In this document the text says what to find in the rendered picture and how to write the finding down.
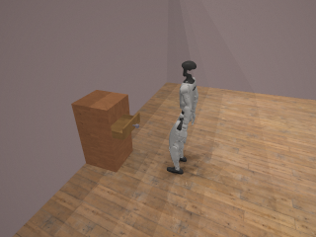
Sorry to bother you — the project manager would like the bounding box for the robot left upper arm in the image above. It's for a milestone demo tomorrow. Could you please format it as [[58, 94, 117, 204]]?
[[180, 84, 193, 111]]

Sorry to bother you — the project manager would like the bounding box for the left robot forearm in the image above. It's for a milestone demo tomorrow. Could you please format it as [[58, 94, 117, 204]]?
[[182, 107, 191, 130]]

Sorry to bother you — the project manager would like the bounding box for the drawer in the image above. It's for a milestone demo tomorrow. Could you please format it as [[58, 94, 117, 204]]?
[[111, 113, 140, 140]]

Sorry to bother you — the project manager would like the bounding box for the robot right upper arm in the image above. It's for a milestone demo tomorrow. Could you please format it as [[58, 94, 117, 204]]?
[[193, 77, 198, 100]]

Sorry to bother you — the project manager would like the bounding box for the left robot foot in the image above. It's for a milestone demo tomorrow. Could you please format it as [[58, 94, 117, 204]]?
[[167, 167, 184, 175]]

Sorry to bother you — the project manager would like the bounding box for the left robot hand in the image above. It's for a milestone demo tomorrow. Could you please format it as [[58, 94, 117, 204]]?
[[178, 129, 188, 143]]

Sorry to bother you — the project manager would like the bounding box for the cabinet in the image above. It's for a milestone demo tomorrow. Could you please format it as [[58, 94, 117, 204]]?
[[71, 90, 133, 172]]

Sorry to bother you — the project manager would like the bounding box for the right robot hand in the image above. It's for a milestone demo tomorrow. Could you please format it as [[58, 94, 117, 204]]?
[[190, 114, 196, 125]]

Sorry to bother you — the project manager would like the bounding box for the robot torso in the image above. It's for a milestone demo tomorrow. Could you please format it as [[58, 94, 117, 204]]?
[[179, 81, 197, 122]]

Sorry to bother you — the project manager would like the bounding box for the right robot forearm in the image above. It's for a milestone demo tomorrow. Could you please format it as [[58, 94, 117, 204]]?
[[191, 98, 198, 114]]

